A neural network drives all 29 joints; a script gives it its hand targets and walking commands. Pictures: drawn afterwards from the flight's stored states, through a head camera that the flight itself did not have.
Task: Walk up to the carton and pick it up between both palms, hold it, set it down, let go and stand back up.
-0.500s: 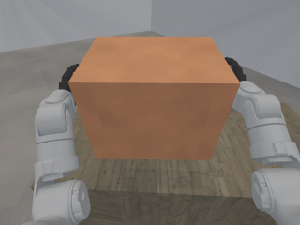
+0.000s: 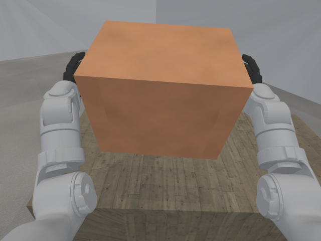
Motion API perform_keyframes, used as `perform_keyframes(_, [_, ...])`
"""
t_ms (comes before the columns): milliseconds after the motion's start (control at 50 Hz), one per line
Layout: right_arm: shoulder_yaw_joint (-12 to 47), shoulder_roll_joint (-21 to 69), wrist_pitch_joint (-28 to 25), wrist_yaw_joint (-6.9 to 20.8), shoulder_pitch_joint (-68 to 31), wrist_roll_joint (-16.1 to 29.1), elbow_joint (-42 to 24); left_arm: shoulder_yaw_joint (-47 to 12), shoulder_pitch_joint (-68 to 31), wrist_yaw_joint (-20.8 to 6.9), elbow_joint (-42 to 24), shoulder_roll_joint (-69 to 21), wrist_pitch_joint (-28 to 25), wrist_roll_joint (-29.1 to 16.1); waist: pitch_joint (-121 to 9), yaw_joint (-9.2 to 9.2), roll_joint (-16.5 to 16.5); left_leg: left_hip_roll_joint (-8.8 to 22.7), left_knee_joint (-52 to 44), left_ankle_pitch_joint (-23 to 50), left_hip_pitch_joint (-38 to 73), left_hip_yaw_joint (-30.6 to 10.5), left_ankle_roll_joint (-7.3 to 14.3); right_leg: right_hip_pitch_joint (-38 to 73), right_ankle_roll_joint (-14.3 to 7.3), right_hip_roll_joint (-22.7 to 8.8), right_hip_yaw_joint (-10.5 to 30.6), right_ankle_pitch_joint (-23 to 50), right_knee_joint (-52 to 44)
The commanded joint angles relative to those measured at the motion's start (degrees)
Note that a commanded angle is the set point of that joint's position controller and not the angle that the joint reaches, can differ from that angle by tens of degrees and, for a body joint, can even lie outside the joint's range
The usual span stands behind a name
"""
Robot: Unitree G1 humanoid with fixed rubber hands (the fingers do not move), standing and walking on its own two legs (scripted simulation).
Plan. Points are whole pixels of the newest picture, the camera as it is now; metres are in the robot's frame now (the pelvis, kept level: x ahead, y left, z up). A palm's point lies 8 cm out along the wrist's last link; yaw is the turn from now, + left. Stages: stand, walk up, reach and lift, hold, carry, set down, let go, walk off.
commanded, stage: set down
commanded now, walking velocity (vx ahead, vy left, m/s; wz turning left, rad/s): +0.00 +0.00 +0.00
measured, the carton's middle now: (162, 92) +0.43 -0.01 +0.24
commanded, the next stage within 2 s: none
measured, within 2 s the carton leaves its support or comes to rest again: neither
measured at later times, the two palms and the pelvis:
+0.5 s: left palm (79, 109) +0.40 +0.21 +0.20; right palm (237, 112) +0.38 -0.20 +0.21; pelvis +0.02 +0.02 +0.00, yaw +0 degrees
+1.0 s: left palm (90, 112) +0.43 +0.19 +0.18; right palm (242, 122) +0.36 -0.22 +0.18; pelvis +0.01 +0.02 +0.00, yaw -1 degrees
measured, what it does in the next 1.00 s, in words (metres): stands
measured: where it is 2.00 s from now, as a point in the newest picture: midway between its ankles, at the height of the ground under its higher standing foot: outside the picture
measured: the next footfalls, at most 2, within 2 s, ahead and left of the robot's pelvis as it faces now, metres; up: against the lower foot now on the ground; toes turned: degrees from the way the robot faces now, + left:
none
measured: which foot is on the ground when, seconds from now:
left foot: down 0.00-1.00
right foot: down 0.00-1.00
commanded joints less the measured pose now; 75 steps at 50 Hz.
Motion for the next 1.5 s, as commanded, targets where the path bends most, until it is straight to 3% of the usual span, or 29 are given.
perform_keyframes(0, [13.9, 25.2, -8.6, 9.4, -39.9, 5.3, -18.7, -15.6, -33.0, -7.2, -7.1, -19.7, -4.5, -6.3, -14.2, 0.99, 2.3, -6.7, -4.7, 5.9, -6.2, 5.6, 1.9, 18.9, 0.5, 3.6, 0.7, 3.7, 0.0])
perform_keyframes(20, [14.2, 25.1, -9.9, 9.3, -37.1, 5.5, -17.4, -16.6, -33.6, -7.4, -7.2, -19.7, -5.6, -8.2, -14.4, 0.03, -0.3, -6.4, -5.0, 6.6, -5.3, 6.2, 2.0, 19.5, 1.0, 4.1, 0.3, 5.4, 0.4])
perform_keyframes(40, [15.0, 25.3, -10.6, 9.3, -35.7, 5.5, -16.7, -17.5, -31.7, -6.5, -7.5, -21.5, -6.5, -6.8, -14.4, 0.58, 3.2, -6.8, -4.3, 11.5, -4.1, 5.6, 1.1, 20.0, 0.7, 4.4, 0.1, 8.4, 0.2])
perform_keyframes(80, [12.8, 23.5, -11.2, 8.6, -31.9, 3.3, -15.0, -19.1, -31.1, -6.6, -7.3, -22.1, -7.0, -8.5, -12.7, -2.14, 0.9, -6.2, -4.2, 11.4, -1.1, 5.5, 0.6, 18.8, 0.3, 4.4, -1.0, 7.7, -0.3])
perform_keyframes(160, [17.3, 23.7, -15.8, 7.8, -34.5, 6.3, -28.9, -25.0, -28.6, -5.6, -14.1, -25.2, -7.1, -10.3, -21.5, -2.53, 3.6, -6.2, 0.2, 27.7, 5.9, 5.4, -1.7, 20.9, 0.5, 5.0, -1.8, 16.4, 1.4])
perform_keyframes(220, [20.4, 22.7, -16.6, 7.8, -31.9, 9.1, -29.5, -26.9, -27.3, -3.5, -20.2, -25.7, -7.7, -10.0, -22.0, -0.33, 6.7, -5.3, 2.1, 35.9, 11.5, 4.3, -3.3, 16.6, 0.1, 5.7, -2.9, 16.5, 1.2])
perform_keyframes(300, [24.1, 23.8, -17.3, 7.7, -30.5, 9.7, -34.9, -29.0, -27.0, -2.4, -22.8, -24.9, -8.2, -10.7, -22.5, 1.79, 4.9, -5.6, 1.8, 33.5, 10.0, 5.2, -2.4, 17.1, 0.0, 5.5, -2.2, 16.2, 1.3])
perform_keyframes(380, [20.6, 23.1, -17.1, 7.8, -27.3, 7.9, -27.0, -29.6, -27.4, -2.4, -22.7, -25.2, -8.8, -10.5, -17.2, -0.39, 5.4, -5.0, 0.7, 29.4, 9.1, 4.8, -3.7, 15.2, -0.3, 4.9, -2.3, 10.9, 0.7])
perform_keyframes(420, [22.0, 23.4, -18.0, 7.9, -28.3, 8.3, -31.4, -32.5, -28.3, -2.1, -25.0, -26.1, -9.2, -11.8, -21.6, -1.39, 7.3, -5.1, 2.1, 33.3, 12.0, 4.9, -4.3, 15.2, 0.2, 5.2, -2.4, 14.5, 1.0])
perform_keyframes(460, [20.7, 22.9, -17.3, 7.7, -27.6, 6.4, -27.4, -28.1, -25.4, -2.7, -17.6, -24.0, -8.8, -9.9, -17.1, -0.20, 3.9, -5.6, 0.6, 26.1, 8.4, 5.2, -2.7, 15.0, 0.2, 5.1, -2.3, 11.9, 0.1])
perform_keyframes(500, [19.8, 23.7, -16.6, 7.1, -23.5, 4.2, -25.2, -26.4, -23.2, -3.8, -15.8, -22.9, -9.3, -9.8, -15.5, -1.74, 0.9, -5.9, 0.4, 26.5, 6.9, 5.6, -2.1, 17.2, 0.6, 4.9, -2.1, 16.4, 1.0])
perform_keyframes(540, [19.1, 23.8, -17.5, 6.9, -25.7, 4.9, -25.0, -25.5, -25.2, -5.1, -13.9, -23.3, -9.9, -8.8, -15.9, -2.09, 3.6, -6.5, 0.1, 23.0, 7.0, 5.8, -1.6, 18.1, 1.3, 3.8, -1.5, 17.3, 0.6])
perform_keyframes(600, [18.6, 24.8, -18.7, 6.5, -28.0, 2.7, -24.8, -22.7, -24.5, -6.2, -11.1, -22.5, -11.3, -8.2, -14.4, -0.93, 1.1, -6.7, -1.5, 19.3, 4.9, 6.8, -0.7, 18.4, 1.5, 3.8, -2.1, 16.1, 0.4])
perform_keyframes(660, [17.8, 24.7, -19.1, 6.5, -25.7, 1.9, -21.5, -24.3, -28.2, -6.1, -11.5, -22.6, -13.1, -9.0, -13.7, -3.03, 3.2, -6.3, -1.0, 20.9, 5.9, 6.1, -1.9, 17.3, 1.3, 4.1, -2.5, 15.0, 0.9])
perform_keyframes(780, [19.2, 29.9, -20.6, 7.2, -31.4, -1.2, -25.0, -20.0, -30.0, -5.8, -3.5, -21.9, -16.7, -8.3, -18.3, 1.50, -2.0, -7.0, -4.1, 8.6, -1.7, 7.3, 1.7, 20.1, 2.3, 3.5, -1.5, 10.1, 1.6])
perform_keyframes(880, [17.0, 29.5, -21.7, 7.9, -29.7, -2.1, -20.2, -24.4, -35.3, -4.5, -3.4, -24.7, -20.3, -10.4, -18.5, -0.73, 4.2, -5.8, -2.4, 12.9, 4.0, 6.2, -1.1, 13.6, 1.1, 3.6, -2.5, 8.2, 1.6])
perform_keyframes(900, [16.9, 28.7, -21.0, 7.8, -27.3, -2.5, -18.1, -20.4, -31.7, -5.4, 1.1, -22.9, -19.7, -9.0, -14.4, 0.99, 0.8, -6.3, -3.6, 8.8, 0.4, 7.1, 0.3, 15.5, 1.6, 3.5, -1.5, 7.7, 0.7])
perform_keyframes(960, [16.0, 29.8, -22.2, 7.7, -30.3, -2.9, -21.5, -22.6, -33.5, -5.4, 0.9, -24.9, -21.1, -10.8, -18.2, -0.62, 0.9, -6.6, -3.8, 7.8, -0.4, 7.3, 0.3, 16.9, 1.7, 3.8, -1.9, 8.1, 1.5])
perform_keyframes(980, [16.6, 30.7, -21.8, 7.8, -28.5, -2.6, -17.7, -22.6, -36.6, -5.3, -0.3, -24.6, -21.7, -10.3, -17.6, -0.93, 4.1, -6.3, -3.9, 8.4, 0.5, 7.3, -0.5, 15.9, 1.7, 3.2, -2.0, 7.9, 2.1])
perform_keyframes(1000, [17.9, 30.3, -21.9, 8.0, -27.9, -2.3, -19.2, -22.7, -32.6, -4.8, -0.7, -24.5, -21.9, -10.3, -19.1, 0.21, 4.1, -6.5, -2.7, 13.2, 2.6, 7.1, -0.4, 15.8, 1.9, 3.4, -1.7, 10.7, 1.9])
perform_keyframes(1020, [15.2, 30.5, -21.6, 7.9, -28.7, -3.3, -16.4, -22.9, -37.0, -4.9, 0.8, -25.3, -22.4, -11.0, -18.6, -1.89, 5.1, -5.9, -2.2, 13.9, 3.1, 6.4, -1.6, 14.6, 1.7, 3.4, -1.7, 10.5, 2.1])
perform_keyframes(1100, [14.2, 29.8, -21.6, 7.3, -23.8, -4.4, -13.1, -23.3, -34.5, -6.2, 2.0, -25.5, -22.8, -10.7, -18.0, -4.09, 3.7, -5.6, -2.1, 16.7, 6.2, 6.7, -1.8, 14.9, 1.6, 4.1, -2.9, 12.2, 1.5])
perform_keyframes(1120, [16.4, 30.6, -22.7, 7.1, -28.0, -2.5, -19.7, -26.0, -33.8, -5.9, 0.1, -27.4, -23.2, -12.4, -23.0, -3.33, 4.4, -5.9, -0.7, 21.3, 8.4, 6.3, -2.2, 14.5, 1.9, 4.4, -2.2, 15.4, 1.8])
perform_keyframes(1160, [18.0, 31.5, -22.7, 6.7, -23.9, -2.2, -16.9, -24.9, -33.8, -5.6, -0.7, -27.2, -24.2, -12.3, -21.0, -3.74, 3.7, -5.8, 0.9, 26.9, 9.3, 6.1, -3.1, 14.4, 2.0, 4.7, -2.5, 19.4, 2.0])
perform_keyframes(1260, [19.4, 32.1, -22.9, 6.4, -25.1, -1.0, -19.8, -23.4, -31.8, -5.7, -0.2, -26.4, -24.2, -11.6, -21.0, -1.32, 3.8, -6.0, 1.5, 28.1, 8.0, 6.1, -2.9, 15.4, 1.9, 4.6, -1.3, 20.6, 2.2])
perform_keyframes(1280, [18.8, 30.4, -23.2, 6.0, -25.4, -0.4, -21.5, -24.9, -31.1, -5.5, -0.7, -26.7, -23.9, -12.3, -21.3, -3.06, 4.7, -5.8, 1.7, 29.5, 9.8, 6.0, -3.5, 14.7, 2.0, 5.1, -2.1, 22.0, 2.3])
perform_keyframes(1320, [20.0, 31.0, -22.8, 6.0, -24.7, -1.0, -20.1, -25.0, -32.1, -5.7, -0.7, -26.8, -24.5, -12.8, -21.0, -2.11, 1.7, -5.8, 1.3, 28.4, 7.5, 5.4, -2.7, 16.9, 1.6, 4.6, -1.1, 22.9, 2.6])
perform_keyframes(1360, [21.5, 31.6, -22.7, 6.2, -23.6, 0.8, -20.9, -25.3, -30.9, -5.1, -3.5, -27.4, -24.6, -12.4, -21.8, -1.68, 3.3, -6.1, 2.2, 31.8, 8.5, 5.1, -3.0, 15.8, 2.0, 5.0, -0.8, 25.7, 3.1])
perform_keyframes(1480, [19.5, 31.7, -22.2, 6.2, -23.8, -0.9, -20.3, -21.7, -28.2, -6.2, 3.3, -25.9, -24.2, -9.9, -17.1, -1.01, 1.7, -6.7, -0.2, 22.5, 3.9, 6.1, -1.3, 16.9, 2.0, 3.8, -0.4, 23.1, 2.2])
